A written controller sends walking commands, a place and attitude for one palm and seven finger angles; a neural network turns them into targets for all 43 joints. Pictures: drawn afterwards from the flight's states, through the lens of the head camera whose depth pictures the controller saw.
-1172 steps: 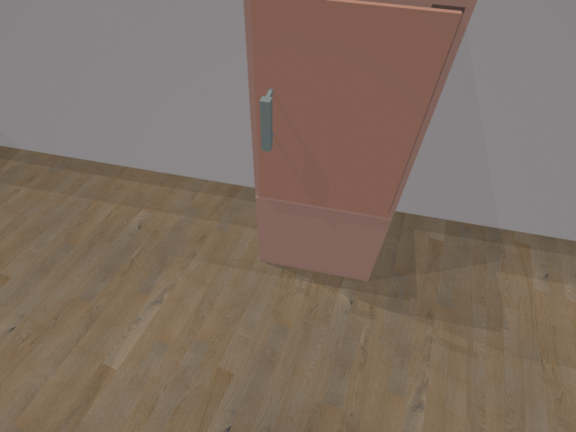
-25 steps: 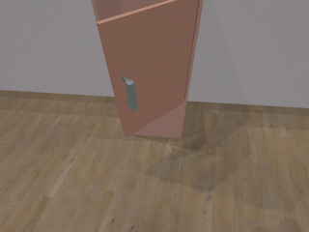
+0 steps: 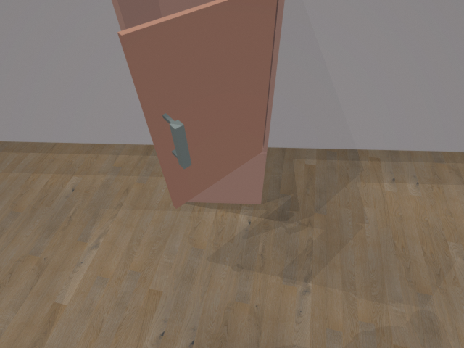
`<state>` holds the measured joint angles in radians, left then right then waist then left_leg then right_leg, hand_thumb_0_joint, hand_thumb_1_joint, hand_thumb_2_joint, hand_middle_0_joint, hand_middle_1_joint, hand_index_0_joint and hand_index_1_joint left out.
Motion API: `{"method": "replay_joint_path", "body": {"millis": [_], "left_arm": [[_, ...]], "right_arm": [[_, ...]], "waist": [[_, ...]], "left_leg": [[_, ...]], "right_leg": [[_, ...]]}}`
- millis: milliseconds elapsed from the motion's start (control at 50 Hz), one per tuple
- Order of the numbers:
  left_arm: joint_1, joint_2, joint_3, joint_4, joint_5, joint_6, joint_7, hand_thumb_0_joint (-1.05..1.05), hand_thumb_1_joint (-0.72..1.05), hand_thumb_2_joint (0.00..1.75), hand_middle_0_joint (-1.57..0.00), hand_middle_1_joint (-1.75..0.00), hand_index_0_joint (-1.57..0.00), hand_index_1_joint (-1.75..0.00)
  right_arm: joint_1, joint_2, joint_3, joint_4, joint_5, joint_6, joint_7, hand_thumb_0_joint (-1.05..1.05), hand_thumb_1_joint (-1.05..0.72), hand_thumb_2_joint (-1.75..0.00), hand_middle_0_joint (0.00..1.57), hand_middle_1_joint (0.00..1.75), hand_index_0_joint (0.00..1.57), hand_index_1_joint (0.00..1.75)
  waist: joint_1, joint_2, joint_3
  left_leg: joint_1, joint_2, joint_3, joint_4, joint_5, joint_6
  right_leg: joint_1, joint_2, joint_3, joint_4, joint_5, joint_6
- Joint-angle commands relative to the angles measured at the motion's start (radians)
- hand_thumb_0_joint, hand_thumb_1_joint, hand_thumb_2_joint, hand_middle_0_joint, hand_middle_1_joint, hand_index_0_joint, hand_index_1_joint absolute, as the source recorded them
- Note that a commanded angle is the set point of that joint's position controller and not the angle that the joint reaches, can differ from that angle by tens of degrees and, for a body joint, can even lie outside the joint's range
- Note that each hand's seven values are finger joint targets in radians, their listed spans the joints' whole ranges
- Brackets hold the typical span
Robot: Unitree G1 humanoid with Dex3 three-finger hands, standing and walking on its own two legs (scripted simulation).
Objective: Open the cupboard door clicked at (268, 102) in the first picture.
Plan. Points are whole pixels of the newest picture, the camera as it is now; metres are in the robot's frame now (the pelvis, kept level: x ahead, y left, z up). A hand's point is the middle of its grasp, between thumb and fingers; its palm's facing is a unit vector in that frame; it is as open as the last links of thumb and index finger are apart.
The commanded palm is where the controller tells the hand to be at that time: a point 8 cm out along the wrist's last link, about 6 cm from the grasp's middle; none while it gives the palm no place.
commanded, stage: walk to a spot facing it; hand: left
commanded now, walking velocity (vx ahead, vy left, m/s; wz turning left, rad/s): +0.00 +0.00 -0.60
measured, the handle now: (176, 141) +0.59 +0.18 -0.03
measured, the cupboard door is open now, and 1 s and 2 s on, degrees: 43 43 43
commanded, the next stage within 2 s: none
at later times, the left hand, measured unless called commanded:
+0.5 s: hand out of the picture +0.10 +0.17 -0.17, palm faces -0.22 -0.93 -0.29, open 7.4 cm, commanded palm none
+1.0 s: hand (199, 315) +0.21 +0.09 -0.17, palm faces -0.52 -0.81 -0.27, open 7.4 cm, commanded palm none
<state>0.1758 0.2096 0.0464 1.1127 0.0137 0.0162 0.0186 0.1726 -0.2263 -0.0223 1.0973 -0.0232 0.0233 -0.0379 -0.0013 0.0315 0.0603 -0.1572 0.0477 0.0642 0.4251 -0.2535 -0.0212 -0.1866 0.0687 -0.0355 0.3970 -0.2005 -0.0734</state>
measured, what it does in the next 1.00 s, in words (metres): steps on the spot, turning right: right foot, then left foot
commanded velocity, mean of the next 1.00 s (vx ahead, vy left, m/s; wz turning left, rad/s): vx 0.00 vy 0.00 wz -0.60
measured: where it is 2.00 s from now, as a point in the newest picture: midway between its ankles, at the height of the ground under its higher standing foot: outside the picture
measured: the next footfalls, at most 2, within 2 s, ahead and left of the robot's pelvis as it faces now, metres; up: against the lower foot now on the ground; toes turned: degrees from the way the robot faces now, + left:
right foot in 0.38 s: +0.01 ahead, -0.13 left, +0.00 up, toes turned -12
left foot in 0.70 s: +0.09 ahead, +0.10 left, +0.00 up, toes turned -23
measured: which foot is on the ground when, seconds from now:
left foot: down 0.00-0.36, up 0.38-0.68, down 0.70-0.98, up 1.00-1.00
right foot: down 0.00-0.14, up 0.16-0.36, down 0.38-0.68, up 0.70-0.96, down 0.98-1.00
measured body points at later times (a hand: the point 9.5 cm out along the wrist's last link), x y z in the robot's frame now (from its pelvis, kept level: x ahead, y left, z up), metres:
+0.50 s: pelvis -0.01 -0.02 -0.01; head +0.05 -0.06 +0.43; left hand +0.12 +0.22 -0.15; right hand -0.01 -0.29 -0.17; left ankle -0.02 +0.13 -0.68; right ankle -0.03 -0.12 -0.74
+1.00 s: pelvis +0.00 -0.04 -0.02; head +0.05 -0.08 +0.42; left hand +0.24 +0.13 -0.15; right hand -0.08 -0.30 -0.17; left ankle +0.05 +0.12 -0.73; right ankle -0.06 -0.14 -0.75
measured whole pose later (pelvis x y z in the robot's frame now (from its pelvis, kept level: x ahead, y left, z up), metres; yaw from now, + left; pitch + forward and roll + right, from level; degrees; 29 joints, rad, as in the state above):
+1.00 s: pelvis +0.00 -0.04 -0.02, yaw -34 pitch +2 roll +0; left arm 0.15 0.27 0.08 0.87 0.02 0.03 -0.04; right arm 0.21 -0.24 -0.05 0.89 -0.02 0.03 -0.02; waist 0.01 0.01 0.10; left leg -0.30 0.14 0.10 0.75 -0.46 -0.07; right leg -0.33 -0.01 -0.02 0.63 -0.29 -0.01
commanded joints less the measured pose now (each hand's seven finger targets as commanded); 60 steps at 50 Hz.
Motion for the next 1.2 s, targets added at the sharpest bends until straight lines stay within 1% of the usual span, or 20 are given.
{"method": "replay_joint_path", "body": {"millis": [0,60,120,160,300,320,340,360,400,600,640,660,680,780,900,920,940,960,1000,1180], "left_arm": [[0.009,0.178,0.046,-0.08,0.002,0.005,0.006,0.0,0.9,0.9,-0.2,-0.3,-0.2,-0.3],[-0.012,0.161,0.05,-0.113,0.002,0.012,-0.001,0.0,0.9,0.9,-0.2,-0.3,-0.2,-0.3],[-0.03,0.108,0.048,-0.159,0.002,0.023,-0.02,0.0,0.9,0.9,-0.2,-0.3,-0.2,-0.3],[-0.027,0.117,0.062,-0.179,0.006,0.036,-0.026,0.0,0.9,0.9,-0.2,-0.3,-0.2,-0.3],[0.055,0.079,0.058,-0.188,0.005,0.02,-0.039,0.0,0.9,0.9,-0.2,-0.3,-0.2,-0.3],[0.108,0.124,0.069,-0.175,0.009,0.014,-0.034,0.0,0.9,0.9,-0.2,-0.3,-0.2,-0.3],[0.139,0.247,0.092,-0.172,0.022,-0.001,-0.014,0.0,0.9,0.9,-0.2,-0.3,-0.2,-0.3],[0.19,0.291,0.099,-0.164,0.006,0.0,-0.004,0.0,0.9,0.9,-0.2,-0.3,-0.2,-0.3],[0.085,0.244,0.092,-0.199,0.009,0.006,0.004,0.0,0.9,0.9,-0.2,-0.3,-0.2,-0.3],[0.01,0.217,0.085,-0.246,0.011,0.012,0.001,0.0,0.9,0.9,-0.2,-0.3,-0.2,-0.3],[-0.004,0.15,0.067,-0.269,-0.002,0.017,-0.007,0.0,0.9,0.9,-0.2,-0.3,-0.2,-0.3],[-0.004,0.105,0.055,-0.295,-0.012,0.019,-0.021,0.0,0.9,0.9,-0.2,-0.3,-0.2,-0.3],[-0.048,0.147,0.06,-0.304,0.0,0.02,-0.025,0.0,0.9,0.9,-0.2,-0.3,-0.2,-0.3],[-0.048,0.109,0.057,-0.306,0.004,0.029,-0.054,0.0,0.9,0.9,-0.2,-0.3,-0.2,-0.3],[0.015,0.122,0.052,-0.296,0.001,0.015,-0.063,0.0,0.9,0.9,-0.2,-0.3,-0.2,-0.3],[0.077,0.165,0.062,-0.28,0.004,0.008,-0.056,0.0,0.9,0.9,-0.2,-0.3,-0.2,-0.3],[0.12,0.284,0.085,-0.268,0.018,-0.002,-0.037,0.0,0.9,0.9,-0.2,-0.3,-0.2,-0.3],[0.18,0.349,0.096,-0.251,0.007,-0.001,-0.021,0.0,0.9,0.9,-0.2,-0.3,-0.2,-0.3],[0.08,0.302,0.089,-0.28,0.009,0.009,-0.014,0.0,0.9,0.9,-0.2,-0.3,-0.2,-0.3],[-0.018,0.235,0.071,-0.287,0.005,0.013,-0.006,0.0,0.9,0.9,-0.2,-0.3,-0.2,-0.3]], "right_arm": [[0.097,-0.093,-0.033,-0.052,0.007,0.007,-0.01,0.0,-0.9,-0.9,0.2,0.3,0.2,0.3],[0.114,-0.099,-0.041,-0.072,0.004,0.004,-0.014,0.0,-0.9,-0.9,0.2,0.3,0.2,0.3],[0.117,-0.169,-0.059,-0.094,-0.011,-0.009,-0.021,0.0,-0.9,-0.9,0.2,0.3,0.2,0.3],[0.107,-0.157,-0.053,-0.113,-0.014,-0.021,-0.025,0.0,-0.9,-0.9,0.2,0.3,0.2,0.3],[0.06,-0.187,-0.071,-0.148,-0.013,-0.015,-0.01,0.0,-0.9,-0.9,0.2,0.3,0.2,0.3],[0.044,-0.172,-0.075,-0.164,-0.003,-0.011,-0.006,0.0,-0.9,-0.9,0.2,0.3,0.2,0.3],[0.039,-0.095,-0.066,-0.206,0.01,-0.006,0.002,0.0,-0.9,-0.9,0.2,0.3,0.2,0.3],[-0.031,-0.09,-0.06,-0.231,0.014,0.004,0.005,0.0,-0.9,-0.9,0.2,0.3,0.2,0.3],[-0.054,-0.074,-0.062,-0.242,0.015,0.005,0.014,0.0,-0.9,-0.9,0.2,0.3,0.2,0.3],[0.017,-0.063,-0.052,-0.237,0.026,-0.012,-0.001,0.0,-0.9,-0.9,0.2,0.3,0.2,0.3],[0.079,-0.142,-0.066,-0.222,0.017,-0.029,-0.011,0.0,-0.9,-0.9,0.2,0.3,0.2,0.3],[0.095,-0.244,-0.083,-0.235,-0.003,-0.036,-0.015,0.0,-0.9,-0.9,0.2,0.3,0.2,0.3],[0.098,-0.254,-0.08,-0.241,-0.011,-0.03,-0.02,0.0,-0.9,-0.9,0.2,0.3,0.2,0.3],[0.011,-0.171,-0.056,-0.279,-0.02,-0.034,-0.015,0.0,-0.9,-0.9,0.2,0.3,0.2,0.3],[0.039,-0.228,-0.078,-0.273,-0.007,-0.018,0.0,0.0,-0.9,-0.9,0.2,0.3,0.2,0.3],[0.027,-0.209,-0.078,-0.283,0.001,-0.015,0.004,0.0,-0.9,-0.9,0.2,0.3,0.2,0.3],[0.02,-0.125,-0.065,-0.317,0.014,-0.013,0.012,0.0,-0.9,-0.9,0.2,0.3,0.2,0.3],[-0.051,-0.115,-0.051,-0.349,0.018,-0.007,0.009,0.0,-0.9,-0.9,0.2,0.3,0.2,0.3],[-0.042,-0.116,-0.051,-0.336,0.022,-0.005,0.014,0.0,-0.9,-0.9,0.2,0.3,0.2,0.3],[0.08,-0.084,-0.046,-0.257,0.023,-0.016,0.006,0.0,-0.9,-0.9,0.2,0.3,0.2,0.3]], "waist": [[-0.022,-0.112,-0.048],[-0.033,-0.028,-0.036],[-0.028,0.205,-0.006],[-0.007,0.158,-0.025],[0.032,0.088,-0.07],[0.059,-0.02,-0.066],[0.062,-0.342,-0.073],[0.113,-0.336,-0.067],[0.055,-0.205,-0.004],[-0.017,-0.173,-0.132],[-0.048,0.021,-0.151],[-0.052,0.316,-0.131],[-0.063,0.22,-0.097],[0.002,0.197,-0.057],[0.017,0.151,-0.125],[0.049,0.055,-0.132],[0.065,-0.272,-0.139],[0.123,-0.36,-0.139],[0.066,-0.271,-0.075],[-0.027,-0.177,-0.137]], "left_leg": [[-0.01,0.046,0.004,0.07,0.016,0.017],[0.033,0.094,-0.027,0.018,0.033,0.035],[0.044,0.338,-0.232,-0.175,0.112,0.162],[0.033,0.4,-0.23,-0.184,0.242,0.225],[0.008,0.265,0.061,0.082,0.344,0.086],[-0.076,0.203,0.101,0.218,0.211,0.035],[-0.315,0.051,0.169,0.434,-0.183,-0.032],[-0.37,0.008,0.044,0.637,-0.417,-0.032],[-0.414,0.04,-0.051,0.71,-0.306,-0.022],[-0.1,-0.039,-0.045,0.172,-0.068,-0.028],[0.161,0.114,-0.194,-0.084,0.03,0.018],[0.186,0.39,-0.472,-0.175,0.147,0.134],[0.083,0.463,-0.498,-0.159,0.244,0.222],[0.03,0.255,-0.109,-0.032,0.583,0.146],[-0.022,0.232,-0.001,0.116,0.371,0.066],[-0.113,0.186,0.031,0.238,0.254,0.023],[-0.351,0.053,0.122,0.457,-0.111,-0.042],[-0.428,0.009,0.019,0.653,-0.439,-0.044],[-0.453,0.053,-0.071,0.73,-0.329,-0.033],[-0.086,-0.034,-0.012,0.15,-0.026,-0.042]], "right_leg": [[-0.03,-0.228,0.267,-0.072,0.257,-0.029],[-0.125,-0.17,0.244,-0.006,0.2,-0.012],[-0.265,-0.032,0.07,0.368,-0.153,0.045],[-0.314,-0.069,0.092,0.648,-0.331,0.062],[-0.066,-0.07,-0.039,0.202,-0.1,0.065],[0.025,-0.104,0.04,0.047,0.105,0.043],[0.143,-0.349,0.424,-0.07,0.368,-0.052],[0.11,-0.446,0.549,-0.086,0.51,-0.158],[0.005,-0.366,0.493,-0.082,0.232,-0.178],[-0.03,-0.216,0.432,0.056,0.391,-0.075],[-0.267,-0.083,0.328,0.19,0.106,0.025],[-0.414,0.023,0.148,0.437,-0.351,0.088],[-0.4,-0.024,0.129,0.636,-0.436,0.103],[-0.349,-0.082,0.038,0.665,-0.308,0.129],[-0.041,-0.042,-0.073,0.178,-0.082,0.094],[0.086,-0.08,-0.009,0.051,0.072,0.07],[0.229,-0.332,0.368,-0.051,0.328,-0.027],[0.189,-0.47,0.535,-0.054,0.543,-0.155],[0.058,-0.4,0.483,-0.076,0.175,-0.178],[-0.056,-0.22,0.367,0.082,0.352,-0.059]]}}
